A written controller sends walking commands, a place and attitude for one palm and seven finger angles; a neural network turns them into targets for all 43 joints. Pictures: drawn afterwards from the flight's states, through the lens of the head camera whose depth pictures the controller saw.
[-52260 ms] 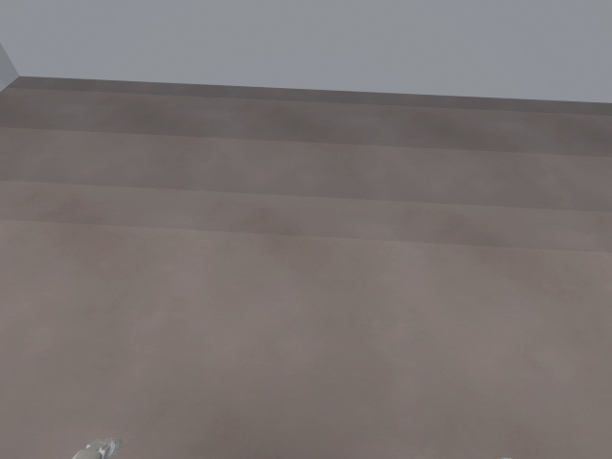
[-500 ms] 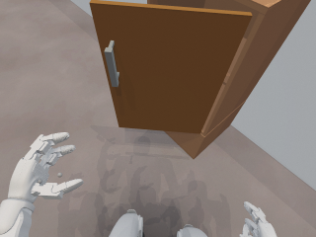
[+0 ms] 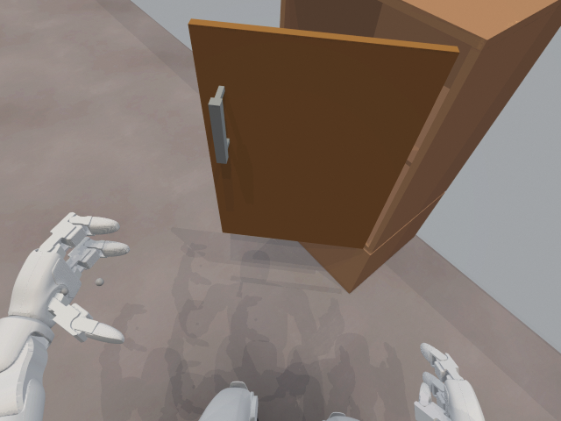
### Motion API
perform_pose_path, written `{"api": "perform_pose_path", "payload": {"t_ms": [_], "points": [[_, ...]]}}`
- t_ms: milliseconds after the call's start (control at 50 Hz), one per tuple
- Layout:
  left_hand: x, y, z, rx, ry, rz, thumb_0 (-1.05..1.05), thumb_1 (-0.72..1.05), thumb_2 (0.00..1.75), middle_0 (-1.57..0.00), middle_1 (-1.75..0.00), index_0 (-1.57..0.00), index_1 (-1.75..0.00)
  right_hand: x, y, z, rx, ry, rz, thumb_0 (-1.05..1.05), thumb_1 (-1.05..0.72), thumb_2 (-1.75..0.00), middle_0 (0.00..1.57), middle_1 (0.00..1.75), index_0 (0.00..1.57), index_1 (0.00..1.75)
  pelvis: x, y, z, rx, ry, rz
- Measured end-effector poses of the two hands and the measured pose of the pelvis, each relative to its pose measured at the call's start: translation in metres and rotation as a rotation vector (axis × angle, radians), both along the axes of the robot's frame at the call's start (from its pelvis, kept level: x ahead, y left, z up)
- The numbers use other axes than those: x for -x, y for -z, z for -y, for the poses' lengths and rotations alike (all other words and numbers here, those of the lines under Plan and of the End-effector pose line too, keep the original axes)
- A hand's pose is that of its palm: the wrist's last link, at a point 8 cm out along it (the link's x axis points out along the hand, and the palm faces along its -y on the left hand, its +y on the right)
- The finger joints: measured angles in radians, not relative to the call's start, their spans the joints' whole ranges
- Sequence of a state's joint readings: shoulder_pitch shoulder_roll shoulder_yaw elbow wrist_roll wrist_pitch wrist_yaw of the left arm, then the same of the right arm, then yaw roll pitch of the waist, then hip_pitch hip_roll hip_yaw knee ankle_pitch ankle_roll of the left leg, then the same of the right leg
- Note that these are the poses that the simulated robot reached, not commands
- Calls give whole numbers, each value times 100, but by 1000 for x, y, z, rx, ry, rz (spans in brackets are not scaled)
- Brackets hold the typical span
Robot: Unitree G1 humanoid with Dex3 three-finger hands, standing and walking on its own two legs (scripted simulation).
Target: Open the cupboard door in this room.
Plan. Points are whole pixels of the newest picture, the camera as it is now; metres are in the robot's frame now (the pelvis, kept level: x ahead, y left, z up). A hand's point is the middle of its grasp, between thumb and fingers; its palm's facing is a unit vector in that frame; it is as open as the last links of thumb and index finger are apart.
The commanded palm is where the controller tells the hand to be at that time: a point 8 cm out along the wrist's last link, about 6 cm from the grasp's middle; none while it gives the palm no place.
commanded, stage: raise the hand with hooked fingers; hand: left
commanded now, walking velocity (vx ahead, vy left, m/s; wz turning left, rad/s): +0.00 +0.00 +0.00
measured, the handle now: (221, 126) +0.60 +0.16 +0.04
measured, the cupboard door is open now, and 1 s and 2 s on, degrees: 44 44 44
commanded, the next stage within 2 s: move the hooked fingers beside the handle in 0.68 s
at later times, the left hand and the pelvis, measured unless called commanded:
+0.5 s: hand (111, 264) +0.29 +0.25 +0.06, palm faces -0.03 -1.00 -0.03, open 13.9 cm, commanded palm +0.27 +0.30 +0.06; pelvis +0.00 -0.02 +0.00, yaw -1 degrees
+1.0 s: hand (124, 246) +0.32 +0.24 +0.06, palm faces -0.04 -1.00 -0.02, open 14.0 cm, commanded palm +0.31 +0.29 +0.06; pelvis +0.00 -0.02 +0.00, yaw +0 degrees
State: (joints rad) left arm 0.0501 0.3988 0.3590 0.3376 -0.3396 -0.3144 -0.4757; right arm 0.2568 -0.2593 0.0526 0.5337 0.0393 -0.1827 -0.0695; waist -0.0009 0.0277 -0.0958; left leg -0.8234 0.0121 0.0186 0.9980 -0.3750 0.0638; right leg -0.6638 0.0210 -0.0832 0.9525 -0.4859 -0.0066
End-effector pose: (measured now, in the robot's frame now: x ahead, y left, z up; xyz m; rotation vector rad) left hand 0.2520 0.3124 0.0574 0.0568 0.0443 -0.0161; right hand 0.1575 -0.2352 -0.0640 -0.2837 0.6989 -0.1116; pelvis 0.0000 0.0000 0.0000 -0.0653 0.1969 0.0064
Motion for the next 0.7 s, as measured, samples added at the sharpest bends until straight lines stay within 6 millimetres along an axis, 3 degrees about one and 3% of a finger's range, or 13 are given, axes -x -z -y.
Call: {"api": "perform_pose_path", "payload": {"t_ms": [320, 700], "points": [[-22, -12, 0, 17, 17, 8, -1, -49, 31, -30, -120, -30, -120, 25, 3, 31, 23, 65, -64, 1, -90, -90, 20, 30, 21, 30, -4, -4, 12, -10, 10, -3], [-21, -8, 10, 20, 9, 15, -1, -49, 30, -31, -120, -30, -120, 16, 8, 31, -3, 59, -49, 1, -90, -90, 20, 30, 21, 30, -4, -1, 18, -15, 14, -6]]}}
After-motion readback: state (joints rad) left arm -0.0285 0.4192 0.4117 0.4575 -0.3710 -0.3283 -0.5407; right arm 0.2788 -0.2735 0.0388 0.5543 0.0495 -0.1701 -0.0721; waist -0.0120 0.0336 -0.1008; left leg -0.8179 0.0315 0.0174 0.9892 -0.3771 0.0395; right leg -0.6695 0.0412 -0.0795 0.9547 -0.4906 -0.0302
